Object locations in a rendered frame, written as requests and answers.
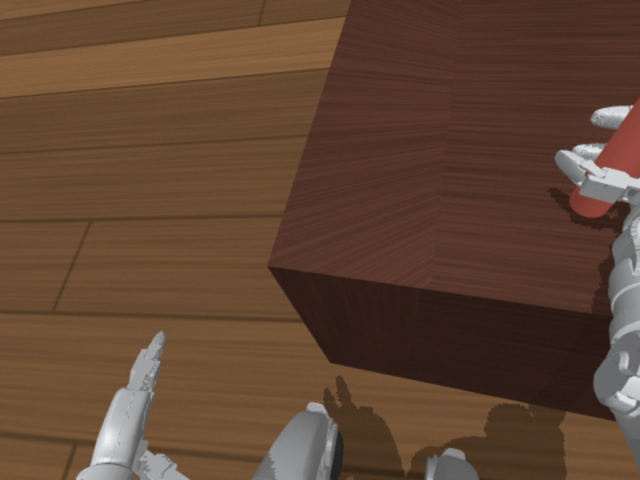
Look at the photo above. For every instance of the right robot hand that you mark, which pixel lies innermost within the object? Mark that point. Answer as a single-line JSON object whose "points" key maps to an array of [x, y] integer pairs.
{"points": [[604, 184]]}

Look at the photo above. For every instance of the left robot hand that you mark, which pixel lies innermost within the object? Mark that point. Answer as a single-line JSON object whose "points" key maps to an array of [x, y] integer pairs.
{"points": [[120, 439]]}

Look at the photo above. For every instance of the left robot arm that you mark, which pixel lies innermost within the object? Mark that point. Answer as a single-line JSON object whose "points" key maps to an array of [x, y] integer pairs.
{"points": [[106, 471]]}

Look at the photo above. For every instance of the can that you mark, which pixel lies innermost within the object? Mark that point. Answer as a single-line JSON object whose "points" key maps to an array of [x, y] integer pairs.
{"points": [[622, 153]]}

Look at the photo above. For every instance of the right robot arm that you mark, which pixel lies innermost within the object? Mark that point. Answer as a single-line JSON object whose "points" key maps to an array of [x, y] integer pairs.
{"points": [[617, 380]]}

